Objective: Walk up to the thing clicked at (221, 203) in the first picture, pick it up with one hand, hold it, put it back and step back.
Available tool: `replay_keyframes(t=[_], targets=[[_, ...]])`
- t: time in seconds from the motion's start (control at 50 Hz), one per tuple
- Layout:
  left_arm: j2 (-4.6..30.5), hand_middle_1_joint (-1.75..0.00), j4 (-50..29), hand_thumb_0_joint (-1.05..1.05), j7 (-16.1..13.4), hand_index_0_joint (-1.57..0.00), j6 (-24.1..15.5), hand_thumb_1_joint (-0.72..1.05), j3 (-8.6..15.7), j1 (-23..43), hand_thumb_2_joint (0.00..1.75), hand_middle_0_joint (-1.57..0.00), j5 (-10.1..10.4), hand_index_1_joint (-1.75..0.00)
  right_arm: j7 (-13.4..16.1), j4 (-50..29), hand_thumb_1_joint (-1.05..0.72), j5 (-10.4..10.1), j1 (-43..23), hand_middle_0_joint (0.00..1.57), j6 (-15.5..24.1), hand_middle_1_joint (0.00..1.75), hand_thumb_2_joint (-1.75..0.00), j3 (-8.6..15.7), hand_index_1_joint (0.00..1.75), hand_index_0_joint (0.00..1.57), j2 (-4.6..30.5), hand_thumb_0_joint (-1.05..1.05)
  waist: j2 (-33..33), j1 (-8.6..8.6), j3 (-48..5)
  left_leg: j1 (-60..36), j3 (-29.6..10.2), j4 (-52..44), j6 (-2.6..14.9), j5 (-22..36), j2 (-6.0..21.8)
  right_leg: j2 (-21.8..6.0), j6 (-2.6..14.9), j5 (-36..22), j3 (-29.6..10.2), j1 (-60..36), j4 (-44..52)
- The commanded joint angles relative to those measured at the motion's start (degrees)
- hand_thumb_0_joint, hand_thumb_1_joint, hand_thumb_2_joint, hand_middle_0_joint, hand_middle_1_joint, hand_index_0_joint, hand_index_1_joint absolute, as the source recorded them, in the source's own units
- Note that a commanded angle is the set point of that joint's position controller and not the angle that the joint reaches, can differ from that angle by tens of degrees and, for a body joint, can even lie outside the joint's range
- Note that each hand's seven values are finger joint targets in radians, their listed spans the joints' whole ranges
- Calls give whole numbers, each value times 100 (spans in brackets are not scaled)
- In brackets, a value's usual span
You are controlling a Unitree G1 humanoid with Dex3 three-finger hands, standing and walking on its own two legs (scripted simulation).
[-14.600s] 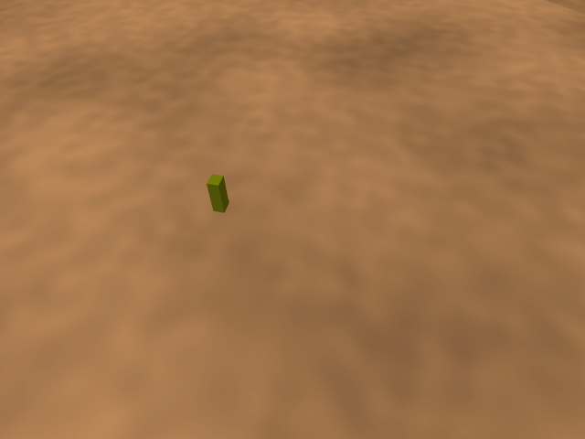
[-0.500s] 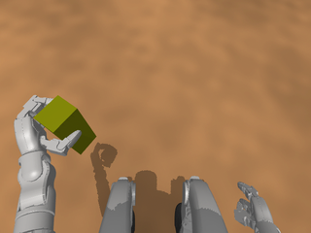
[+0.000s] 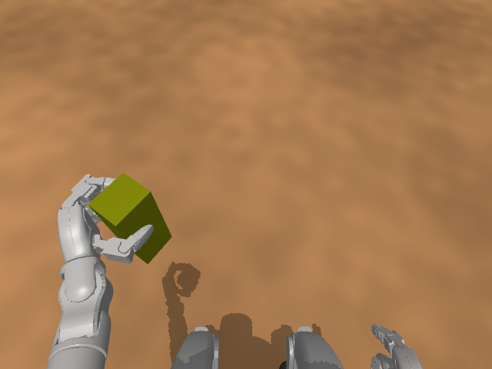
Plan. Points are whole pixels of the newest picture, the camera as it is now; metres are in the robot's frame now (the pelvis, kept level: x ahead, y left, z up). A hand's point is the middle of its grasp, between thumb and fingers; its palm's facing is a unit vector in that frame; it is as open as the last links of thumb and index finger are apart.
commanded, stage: hold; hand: left
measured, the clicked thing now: (136, 223) +0.35 +0.20 -0.01
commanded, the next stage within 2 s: crouch in 0.98 s
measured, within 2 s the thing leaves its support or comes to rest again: neither
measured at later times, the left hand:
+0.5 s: hand (124, 197) +0.35 +0.20 +0.08, palm faces +0.38 -0.92 -0.05, open 10.1 cm
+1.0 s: hand (126, 191) +0.35 +0.19 +0.10, palm faces +0.38 -0.93 -0.04, open 10.2 cm
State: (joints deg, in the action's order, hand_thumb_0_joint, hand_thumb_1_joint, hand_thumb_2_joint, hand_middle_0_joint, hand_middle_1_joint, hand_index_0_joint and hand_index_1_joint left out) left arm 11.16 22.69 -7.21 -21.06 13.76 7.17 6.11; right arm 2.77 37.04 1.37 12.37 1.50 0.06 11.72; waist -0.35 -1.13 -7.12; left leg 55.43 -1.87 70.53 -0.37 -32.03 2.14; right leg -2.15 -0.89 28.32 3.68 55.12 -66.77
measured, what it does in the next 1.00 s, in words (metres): rises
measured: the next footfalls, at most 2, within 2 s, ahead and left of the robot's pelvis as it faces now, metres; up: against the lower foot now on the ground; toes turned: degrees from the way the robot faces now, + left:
none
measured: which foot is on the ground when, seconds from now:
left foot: down 0.00-1.00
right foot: down 0.00-1.00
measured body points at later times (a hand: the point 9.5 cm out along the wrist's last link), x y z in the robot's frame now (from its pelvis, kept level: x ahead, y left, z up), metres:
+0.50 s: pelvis +0.02 -0.01 +0.04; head +0.08 +0.00 +0.49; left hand +0.32 +0.25 +0.08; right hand +0.16 -0.25 -0.07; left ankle +0.02 +0.12 -0.64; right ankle +0.04 -0.14 -0.64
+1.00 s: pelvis +0.03 -0.01 +0.06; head +0.07 -0.01 +0.50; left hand +0.32 +0.24 +0.10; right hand +0.16 -0.25 -0.05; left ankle +0.02 +0.12 -0.64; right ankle +0.04 -0.14 -0.64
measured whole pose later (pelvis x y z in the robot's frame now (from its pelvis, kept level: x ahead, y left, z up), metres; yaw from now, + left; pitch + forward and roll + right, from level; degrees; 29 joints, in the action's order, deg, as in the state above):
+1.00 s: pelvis +0.03 -0.01 +0.06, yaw +0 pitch +8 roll -1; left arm 8.2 22.5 -10.1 -19.4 11.3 4.8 5.5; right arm 3.8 37.3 1.7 12.5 -0.6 0.1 11.5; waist -0.3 -0.5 -3.6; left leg 33.7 -0.9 51.8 -1.5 -26.5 2.4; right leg -1.5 -0.1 23.9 3.4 34.6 -50.2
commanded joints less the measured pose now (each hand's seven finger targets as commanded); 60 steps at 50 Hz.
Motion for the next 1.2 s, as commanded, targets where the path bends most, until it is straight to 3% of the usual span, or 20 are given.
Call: replay_keyframes(t=[0.0, 0.18, 0.26, 0.3, 0.34, 0.46, 0.48, 0.52, 0.54, 0.58, 0.62, 0.64, 0.7, 0.86, 0.92, 0.94, 0.98, 1.06, 1.12, 1.18], targets=[[701, -147, -1523, 0, -67, -132, -442, 24, 117, 1373, 132, -130, 16, -146, 49, -637, -88, -8, 123, 20, 216, 30, -89, 310, 30, 20, 814, 0, -263, -13, -1888, -1542, -80, -1455, 14, 1629, -128, 194, 158, -1519, -27, -1574, 1114], [550, -144, -1365, 0, -243, -127, -406, 25, 44, 1294, 131, -124, -66, -143, 123, -648, -88, 44, 106, 20, 176, 30, -89, 248, 30, 20, 680, 0, -126, -26, -1600, -1814, 2, -1866, 21, 1599, -165, 195, 126, -1549, -51, -2089, 1533], [758, -144, -1664, 0, -259, -127, -445, 25, 110, 1592, 132, -125, -107, -144, 144, -642, -88, 42, 100, 20, 155, 30, -89, 260, 30, 20, 712, 0, -341, 44, -1691, -2150, 0, -2023, -17, 1795, -155, 195, 151, -1691, -42, -2218, 1626], [315, -145, -1080, 0, -220, -127, -343, 23, -143, 1112, 131, -125, -67, -144, 125, -681, -88, 47, 40, 20, 142, 30, -89, 231, 30, 20, 677, 0, -134, -27, -1383, -2065, 6, -2086, -8, 1731, -161, 214, 138, -1668, -16, -2230, 1715], [621, -144, -1461, 0, -277, -127, -350, 24, 66, 1430, 131, -124, -67, -143, 149, -645, -88, 32, 73, 20, 132, 30, -89, 259, 30, 20, 718, 0, -239, 17, -1525, -2199, 49, -2123, -5, 1798, -170, 186, 120, -1781, -69, -2405, 1814], [428, -145, -1426, 0, -293, -128, -335, 24, -57, 1328, 132, -126, -18, -145, 151, -618, -89, 32, 54, 20, 132, 30, -89, 249, 30, 20, 695, 0, -105, -3, -1463, -2291, 52, -2231, -15, 1979, -159, 200, 110, -1943, -62, -2602, 1904], [725, -144, -1820, 0, -305, -128, -388, 22, 105, 1609, 131, -125, -32, -144, 160, -621, -89, 28, 37, 20, 124, 30, -89, 245, 30, 20, 678, 0, -243, 45, -1518, -2346, 84, -2208, -2, 2021, -176, 186, 91, -2021, -92, -2692, 1951], [600, -144, -1627, 0, -260, -128, -329, 21, -46, 1407, 130, -125, -47, -144, 170, -611, -89, 21, 31, 20, 103, 30, -89, 233, 30, 20, 664, 0, -88, -10, -1452, -2344, 135, -2203, 26, 2108, -189, 170, 49, -2232, -133, -2789, 2028], [267, -146, -1218, 0, -229, -129, -277, 19, -198, 1146, 132, -126, -6, -146, 159, -616, -89, 34, 54, 20, 99, 30, -89, 232, 30, 20, 667, 0, 37, -70, -1423, -2311, 122, -2208, 22, 2186, -186, 187, 57, -2325, -123, -2817, 2003], [611, -145, -1605, 0, -259, -128, -323, 18, 54, 1449, 130, -126, -24, -145, 155, -617, -89, 30, 26, 20, 92, 30, -89, 259, 30, 20, 698, 0, -225, 53, -1532, -2441, 139, -2249, 2, 2250, -187, 177, 81, -2344, -135, -2885, 2044], [489, -147, -1483, 0, -254, -130, -296, 18, -55, 1358, 131, -127, -42, -147, 142, -660, -89, 34, -10, 20, 70, 30, -89, 249, 30, 20, 696, 0, -62, 17, -1452, -2464, 127, -2308, 2, 2293, -180, 199, 75, -2368, -106, -2961, 2072], [651, -147, -1716, 0, -277, -129, -335, 20, 78, 1563, 132, -127, -28, -147, 144, -633, -89, 26, 19, 20, 65, 30, -89, 261, 30, 20, 701, 0, -209, 47, -1555, -2515, 150, -2307, 0, 2317, -194, 186, 75, -2414, -136, -3013, 2066], [374, -148, -1339, 0, -271, -130, -319, 17, -32, 1274, 134, -128, -5, -148, 146, -640, -90, 45, -1, 20, 44, 30, -90, 238, 30, 20, 666, 0, -4, 7, -1450, -2485, 153, -2335, 9, 2352, -195, 194, 57, -2485, -120, -3096, 2127], [523, -151, -1519, 0, -298, -134, -382, 21, 21, 1338, 135, -131, -68, -151, 136, -662, -90, 23, -131, 20, 49, 30, -90, 265, 30, 20, 706, 0, -220, 89, -1302, -2747, 129, -2595, -27, 2164, -178, 217, 103, -2129, -88, -3026, 2226], [410, -152, -1571, 0, -277, -134, -378, 19, -83, 1326, 136, -131, -38, -152, 124, -671, -90, 22, -97, 20, 43, 30, -90, 264, 30, 20, 702, 0, -128, 34, -1350, -2808, 114, -2601, -29, 2340, -167, 237, 95, -2290, -80, -3104, 2218], [582, -151, -1736, 0, -294, -133, -394, 18, 46, 1479, 135, -131, -34, -151, 136, -628, -90, 21, -57, 20, 34, 30, -90, 265, 30, 20, 705, 0, -200, 66, -1454, -2849, 149, -2552, -22, 2474, -181, 216, 85, -2451, -113, -3203, 2240], [355, -153, -1473, 0, -254, -135, -295, 18, -197, 1237, 137, -132, -46, -153, 138, -664, -91, 11, -117, 20, 41, 30, -90, 248, 30, 20, 694, 0, -41, 10, -1227, -2819, 161, -2594, 3, 2455, -189, 216, 62, -2502, -116, -3191, 2299], [483, -155, -1551, 0, -286, -130, -322, 10, -27, 1374, 138, -128, -29, -156, 133, -626, -89, 9, -136, 20, 50, 30, -90, 251, 30, 20, 687, 0, -53, 45, -1185, -2807, 158, -2679, 3, 2176, -186, 199, 58, -2202, -110, -3182, 2391], [314, -133, -1171, 0, -275, -119, -266, 15, -125, 1204, 119, -117, -67, -133, 111, -644, -85, 9, -202, 20, 76, 30, -89, 260, 30, 20, 678, 0, 3, 6, -839, -2666, 151, -2737, 4, 1985, -192, 198, 61, -2012, -98, -3018, 2421], [390, -130, -872, 0, -340, -119, -318, 11, -24, 1359, 115, -117, -153, -130, 100, -586, -84, 35, -200, 20, 77, 30, -89, 293, 30, 20, 700, 0, -20, -16, -740, -2599, 135, -2715, 0, 1851, -178, 204, 86, -1849, -94, -2767, 2369]])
